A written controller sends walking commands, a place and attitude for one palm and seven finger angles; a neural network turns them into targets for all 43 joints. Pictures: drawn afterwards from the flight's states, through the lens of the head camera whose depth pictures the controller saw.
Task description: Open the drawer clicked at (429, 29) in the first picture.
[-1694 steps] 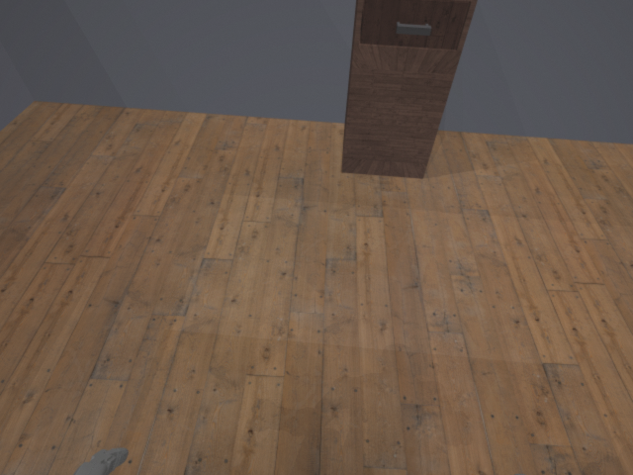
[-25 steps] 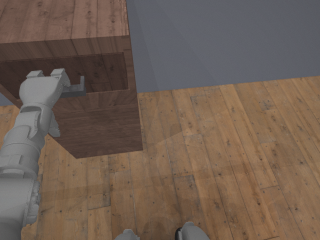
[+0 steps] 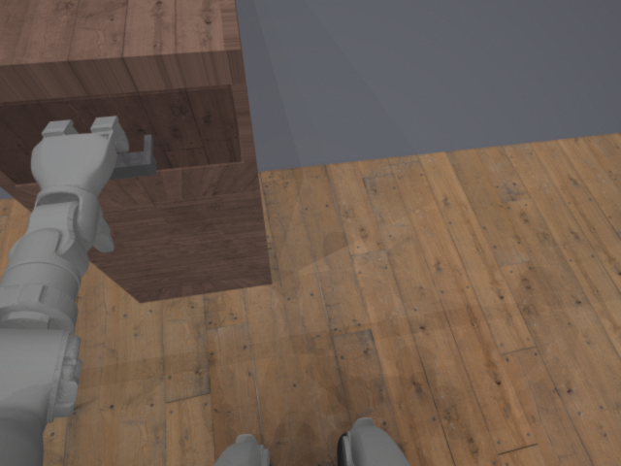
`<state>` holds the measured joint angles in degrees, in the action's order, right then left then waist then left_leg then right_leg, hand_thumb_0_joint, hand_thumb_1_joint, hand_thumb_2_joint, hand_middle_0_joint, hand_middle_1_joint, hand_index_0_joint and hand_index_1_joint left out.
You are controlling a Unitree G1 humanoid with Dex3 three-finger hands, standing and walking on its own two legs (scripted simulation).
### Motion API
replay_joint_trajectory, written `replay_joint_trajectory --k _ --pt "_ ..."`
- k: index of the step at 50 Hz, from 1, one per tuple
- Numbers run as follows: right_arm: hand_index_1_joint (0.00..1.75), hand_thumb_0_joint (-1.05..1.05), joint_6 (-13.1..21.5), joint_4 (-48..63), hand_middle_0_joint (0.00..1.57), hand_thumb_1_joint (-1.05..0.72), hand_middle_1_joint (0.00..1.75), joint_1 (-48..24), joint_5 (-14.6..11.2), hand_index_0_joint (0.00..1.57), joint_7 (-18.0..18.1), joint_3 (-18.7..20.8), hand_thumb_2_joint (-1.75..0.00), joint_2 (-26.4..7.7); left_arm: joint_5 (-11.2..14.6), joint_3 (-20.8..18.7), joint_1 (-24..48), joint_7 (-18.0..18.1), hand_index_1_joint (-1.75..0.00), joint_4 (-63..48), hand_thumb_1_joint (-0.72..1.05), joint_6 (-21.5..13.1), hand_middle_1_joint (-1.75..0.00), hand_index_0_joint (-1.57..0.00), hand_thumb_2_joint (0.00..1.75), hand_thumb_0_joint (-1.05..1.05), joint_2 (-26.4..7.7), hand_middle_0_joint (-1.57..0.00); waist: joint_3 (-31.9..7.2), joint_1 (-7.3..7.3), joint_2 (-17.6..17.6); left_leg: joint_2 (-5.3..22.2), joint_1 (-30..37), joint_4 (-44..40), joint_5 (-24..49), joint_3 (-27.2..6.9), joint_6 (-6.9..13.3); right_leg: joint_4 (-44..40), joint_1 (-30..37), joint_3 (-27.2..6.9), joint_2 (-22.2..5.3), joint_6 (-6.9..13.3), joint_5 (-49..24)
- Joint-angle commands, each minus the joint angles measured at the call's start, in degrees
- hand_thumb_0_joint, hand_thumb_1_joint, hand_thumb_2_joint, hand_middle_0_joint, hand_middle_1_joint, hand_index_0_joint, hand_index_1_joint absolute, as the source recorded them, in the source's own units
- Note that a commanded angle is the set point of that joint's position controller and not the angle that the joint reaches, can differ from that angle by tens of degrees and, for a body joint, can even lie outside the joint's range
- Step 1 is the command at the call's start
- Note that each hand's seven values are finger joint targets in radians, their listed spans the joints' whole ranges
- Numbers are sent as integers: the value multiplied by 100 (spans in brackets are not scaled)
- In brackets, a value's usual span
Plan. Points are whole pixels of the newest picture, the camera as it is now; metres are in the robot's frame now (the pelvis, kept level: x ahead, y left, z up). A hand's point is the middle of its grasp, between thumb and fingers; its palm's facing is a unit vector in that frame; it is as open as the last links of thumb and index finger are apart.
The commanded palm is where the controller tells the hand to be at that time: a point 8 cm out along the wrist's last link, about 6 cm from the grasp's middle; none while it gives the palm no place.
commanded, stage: lower the fingers behind the handle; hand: left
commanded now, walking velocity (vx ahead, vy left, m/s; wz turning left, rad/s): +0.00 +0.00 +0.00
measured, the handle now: (111, 155) +0.55 +0.27 +0.00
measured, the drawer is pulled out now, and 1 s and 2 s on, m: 0.00 0.00 0.05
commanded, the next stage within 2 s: close the thumb around the handle in 0.68 s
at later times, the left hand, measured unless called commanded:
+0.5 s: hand (110, 197) +0.48 +0.27 -0.02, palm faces -0.07 +0.00 -1.00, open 13.9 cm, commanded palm +0.47 +0.26 +0.03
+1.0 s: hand (108, 194) +0.49 +0.27 -0.02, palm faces -0.09 -0.01 -1.00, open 12.5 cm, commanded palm +0.48 +0.27 +0.03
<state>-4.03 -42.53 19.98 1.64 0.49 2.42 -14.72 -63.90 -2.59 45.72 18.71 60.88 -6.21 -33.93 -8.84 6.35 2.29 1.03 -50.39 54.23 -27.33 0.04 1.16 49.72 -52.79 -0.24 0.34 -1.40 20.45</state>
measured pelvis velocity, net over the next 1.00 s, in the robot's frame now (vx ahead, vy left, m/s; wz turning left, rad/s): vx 0.00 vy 0.00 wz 0.00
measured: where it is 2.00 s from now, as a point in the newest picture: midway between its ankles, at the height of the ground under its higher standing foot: outside the picture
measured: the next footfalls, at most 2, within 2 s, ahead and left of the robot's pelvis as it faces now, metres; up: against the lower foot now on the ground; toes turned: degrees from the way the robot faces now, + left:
none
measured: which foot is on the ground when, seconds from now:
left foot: down 0.00-1.00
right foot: down 0.00-1.00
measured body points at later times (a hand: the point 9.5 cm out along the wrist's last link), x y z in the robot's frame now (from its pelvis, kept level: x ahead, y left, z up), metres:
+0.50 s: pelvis -0.01 +0.00 -0.02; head +0.14 +0.01 +0.41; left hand +0.48 +0.27 +0.04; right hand +0.00 -0.28 -0.14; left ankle -0.03 +0.10 -0.68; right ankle +0.02 -0.14 -0.68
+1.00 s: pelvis +0.00 +0.00 -0.02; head +0.15 +0.01 +0.41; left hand +0.49 +0.27 +0.04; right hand +0.00 -0.28 -0.14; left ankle -0.03 +0.10 -0.68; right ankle +0.02 -0.14 -0.68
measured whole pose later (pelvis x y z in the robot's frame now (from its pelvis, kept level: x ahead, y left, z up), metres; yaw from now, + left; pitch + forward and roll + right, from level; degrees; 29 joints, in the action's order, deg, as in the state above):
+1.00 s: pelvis +0.00 +0.00 -0.02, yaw +0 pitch +27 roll -2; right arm -2.9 -42.1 18.5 1.8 1.1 1.5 -15.4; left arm -64.2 -3.7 48.2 18.9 62.1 -7.0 -36.1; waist -8.6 7.8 2.3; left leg 1.2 -57.8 60.1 -29.2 -0.7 0.9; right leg 55.3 -60.0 0.3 0.5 -1.2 22.3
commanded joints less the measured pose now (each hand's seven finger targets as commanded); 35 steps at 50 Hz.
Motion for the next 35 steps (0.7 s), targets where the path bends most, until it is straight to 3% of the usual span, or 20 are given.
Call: replay_joint_trajectory --k 1,3,4,8,9,11,14,16,17,18,19,21,24,27,31,34,35 --pt "30 0 95 243 20 -90 30 821 44 20 47 399 -90 -1015 7 -188 1599 195 -120 -734 -50 7 -120 -30 30 0 -1121 -30 -2406 -43 324 -99 1386 -402 2862 -14 20 -183 1319 250 272 313 -1808" --pt "30 0 96 211 20 -90 30 863 28 20 49 395 -90 -1041 -16 -162 1731 250 -120 -640 -50 86 -120 -30 30 0 -1156 -30 -2280 30 193 -83 1250 -398 2658 -50 14 -157 1190 275 271 301 -1662" --pt "30 0 112 225 20 -90 30 830 34 20 48 397 -90 -1021 -38 -18 1698 270 -120 -531 -50 136 -120 -30 30 0 -979 -30 -2200 52 175 -108 1170 -394 2512 -32 25 -180 1156 282 263 296 -1561" --pt "30 0 95 204 20 -90 30 863 5 20 47 365 -90 -1068 -28 -113 1766 264 -120 -390 -50 321 -120 -30 30 0 -1204 -30 -2264 39 145 -124 1052 -382 2415 -22 38 -141 1228 251 257 298 -1600" --pt "30 0 111 222 20 -90 30 840 7 20 57 358 -90 -1035 -41 49 1768 237 -120 -302 -50 358 -120 -30 30 0 -1011 -30 -2207 87 149 -136 1010 -368 2307 -5 50 -155 1180 256 252 291 -1538" --pt "30 0 114 183 20 -90 30 863 10 20 56 358 -90 -1070 -10 -84 1920 184 -120 -384 -50 353 -120 -30 30 0 -1192 -30 -2312 85 190 -121 1035 -322 2347 -15 52 -108 1171 237 245 302 -1580" --pt "30 0 139 240 20 -90 30 829 3 20 107 290 -90 -1069 13 -60 1909 70 -120 -214 -50 330 -120 -30 30 0 -1302 -30 -2137 137 3 -159 642 -256 2026 0 95 -57 1188 206 220 264 -1510" --pt "30 0 143 262 20 -90 30 844 14 20 123 302 -90 -1068 0 -215 2130 42 -120 -517 -50 191 -120 -30 30 0 -1515 -30 -2447 91 217 -149 797 -187 2152 -23 84 32 1159 187 221 288 -1521" --pt "30 0 175 283 20 -90 30 831 33 20 142 297 -90 -1041 -21 -142 2253 58 -120 -631 -50 109 -120 -30 30 0 -1438 -30 -2540 133 364 -137 860 -152 2190 -37 87 71 1098 199 217 280 -1521" --pt "30 0 182 269 20 -90 30 835 34 20 139 302 -90 -1056 -12 -348 2130 74 -120 -697 -50 53 -120 -30 30 0 -1638 -30 -2657 48 407 -137 894 -97 2256 -42 77 120 1093 191 221 285 -1542" --pt "30 0 200 277 20 -90 30 806 52 20 153 305 -90 -1038 -51 -285 2201 106 -120 -762 -50 -3 -120 -30 30 0 -1570 -30 -2683 100 443 -128 929 -43 2355 -43 76 148 1010 190 221 280 -1595" --pt "30 0 212 259 20 -90 30 832 79 20 142 322 -90 -1034 -45 -465 2340 213 -120 -1030 -50 -123 -120 -30 30 0 -1715 -30 -2949 60 502 -113 1024 43 2573 -93 54 250 997 204 230 285 -1672" --pt "30 0 224 195 20 -90 30 853 91 20 117 333 -90 -1046 -110 -396 2201 368 -120 -846 -50 -11 -120 -30 30 0 -1586 -30 -2859 99 496 -95 988 111 2694 -86 47 277 863 235 238 270 -1702" --pt "30 0 203 159 20 -90 30 890 98 20 86 335 -90 -1065 -42 -480 2258 447 -120 -926 -50 96 -120 -30 30 0 -1683 -30 -3102 67 599 -98 1133 113 2936 -90 33 288 1010 240 235 261 -1889" --pt "30 0 149 121 20 -90 30 898 61 20 70 312 -90 -1105 16 -515 2328 395 -120 -778 -50 299 -120 -30 30 0 -1806 -30 -2999 101 396 -113 1044 38 2775 -101 47 215 1165 230 248 256 -1887" --pt "30 0 150 131 20 -90 30 863 37 20 98 280 -90 -1086 41 -349 2274 295 -120 -610 -50 384 -120 -30 30 0 -1688 -30 -2702 153 326 -135 898 -61 2484 -56 82 90 1229 224 236 234 -1783" --pt "30 0 144 138 20 -90 30 883 30 20 109 271 -90 -1100 46 -414 2354 252 -120 -665 -50 366 -120 -30 30 0 -1820 -30 -2752 137 329 -137 869 -86 2408 -56 84 90 1296 209 233 234 -1765"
